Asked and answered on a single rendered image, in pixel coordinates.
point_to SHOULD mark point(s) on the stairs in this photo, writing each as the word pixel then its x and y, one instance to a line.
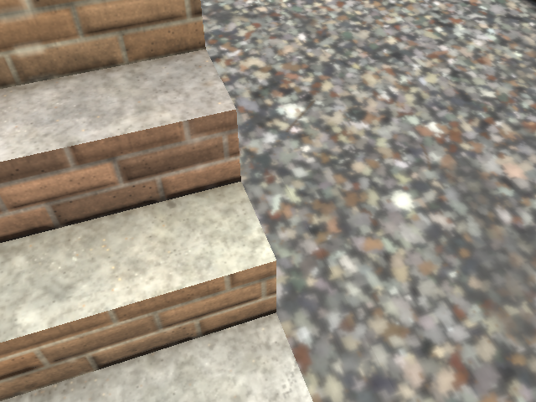
pixel 133 267

